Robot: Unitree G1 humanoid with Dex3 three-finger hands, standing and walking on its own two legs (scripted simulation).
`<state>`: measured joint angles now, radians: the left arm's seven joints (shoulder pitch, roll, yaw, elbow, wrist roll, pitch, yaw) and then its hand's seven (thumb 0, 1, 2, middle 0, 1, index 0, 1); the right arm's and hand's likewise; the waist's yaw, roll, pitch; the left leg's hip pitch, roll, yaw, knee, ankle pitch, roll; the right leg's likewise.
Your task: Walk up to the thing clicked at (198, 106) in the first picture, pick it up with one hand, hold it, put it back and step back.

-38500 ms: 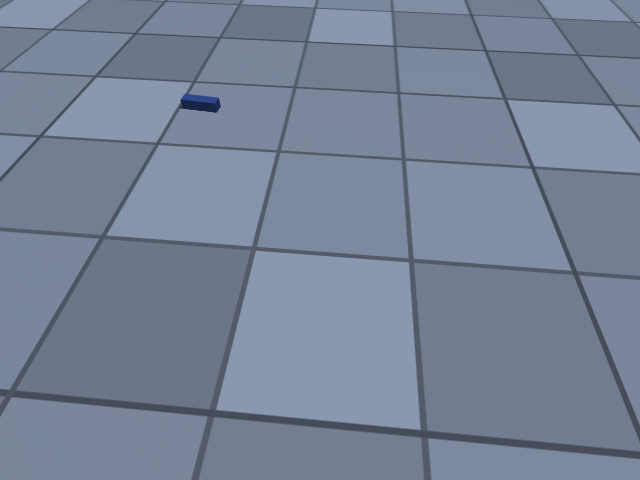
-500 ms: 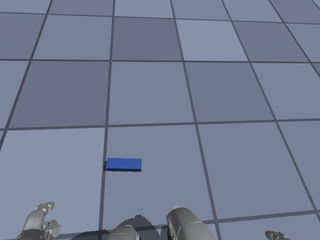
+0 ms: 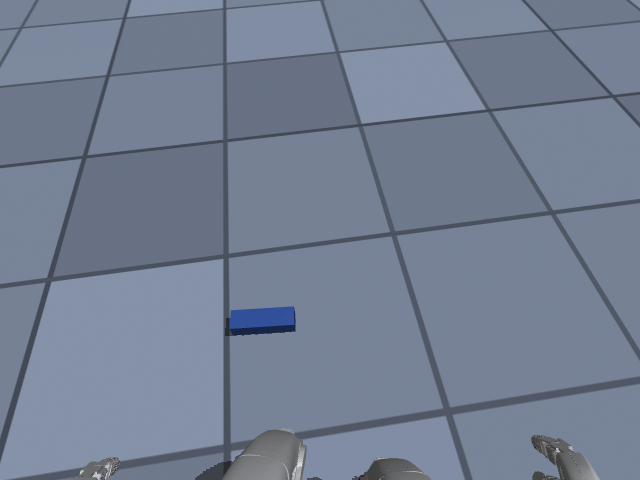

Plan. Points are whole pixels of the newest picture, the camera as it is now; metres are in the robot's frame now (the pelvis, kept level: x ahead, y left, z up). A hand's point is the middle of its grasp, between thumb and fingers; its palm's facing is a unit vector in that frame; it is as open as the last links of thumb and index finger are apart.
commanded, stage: step back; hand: left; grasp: from above
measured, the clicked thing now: (263, 320) +0.59 +0.23 -0.74
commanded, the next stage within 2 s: none
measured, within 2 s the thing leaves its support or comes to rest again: neither
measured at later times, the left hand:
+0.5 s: hand out of the picture -0.08 +0.27 -0.16, palm faces +0.04 -0.93 -0.37, open 7.4 cm
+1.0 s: hand out of the picture -0.21 +0.23 -0.15, palm faces +0.08 -0.91 -0.41, open 7.4 cm
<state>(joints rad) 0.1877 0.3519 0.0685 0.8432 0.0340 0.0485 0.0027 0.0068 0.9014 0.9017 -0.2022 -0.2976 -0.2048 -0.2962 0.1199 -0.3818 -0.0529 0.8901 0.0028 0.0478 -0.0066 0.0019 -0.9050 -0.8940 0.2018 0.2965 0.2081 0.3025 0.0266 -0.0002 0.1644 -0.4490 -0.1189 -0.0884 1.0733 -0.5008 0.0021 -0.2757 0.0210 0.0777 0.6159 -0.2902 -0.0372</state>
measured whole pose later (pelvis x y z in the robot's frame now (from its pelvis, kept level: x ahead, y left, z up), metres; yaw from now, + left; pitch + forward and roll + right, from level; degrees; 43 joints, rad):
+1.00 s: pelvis -0.34 -0.05 -0.02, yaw +6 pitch -3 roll +2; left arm 0.08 0.38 0.07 0.74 0.03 0.06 0.02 0.01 0.90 0.90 -0.20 -0.30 -0.21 -0.30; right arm 0.22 -0.37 -0.04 0.89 -0.02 0.03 -0.02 0.00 -0.91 -0.89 0.20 0.30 0.21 0.30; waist 0.00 -0.03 0.21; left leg -0.24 -0.07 -0.02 0.66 -0.37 0.01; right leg -0.45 -0.06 -0.03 0.71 -0.22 -0.01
